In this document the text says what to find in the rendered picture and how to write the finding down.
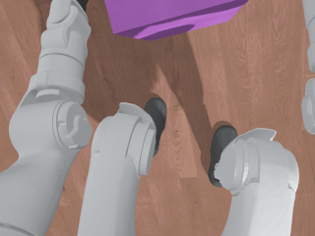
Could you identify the right robot forearm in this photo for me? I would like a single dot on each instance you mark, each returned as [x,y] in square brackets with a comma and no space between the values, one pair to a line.
[309,16]

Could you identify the right robot thigh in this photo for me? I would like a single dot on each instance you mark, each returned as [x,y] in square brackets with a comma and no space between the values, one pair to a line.
[256,173]

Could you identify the right robot shin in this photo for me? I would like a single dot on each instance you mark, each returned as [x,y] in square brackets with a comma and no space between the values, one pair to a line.
[265,134]

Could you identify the carton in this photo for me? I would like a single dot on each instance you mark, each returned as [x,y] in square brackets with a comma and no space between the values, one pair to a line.
[154,19]

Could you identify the robot right upper arm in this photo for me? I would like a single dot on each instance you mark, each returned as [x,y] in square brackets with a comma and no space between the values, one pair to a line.
[308,107]

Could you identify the left robot hand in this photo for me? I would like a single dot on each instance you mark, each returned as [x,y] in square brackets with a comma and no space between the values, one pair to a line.
[83,4]

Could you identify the left robot forearm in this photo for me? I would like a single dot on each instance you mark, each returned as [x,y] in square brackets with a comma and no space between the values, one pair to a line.
[63,55]

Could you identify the robot left upper arm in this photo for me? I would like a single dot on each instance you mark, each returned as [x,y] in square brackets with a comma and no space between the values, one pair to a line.
[47,137]

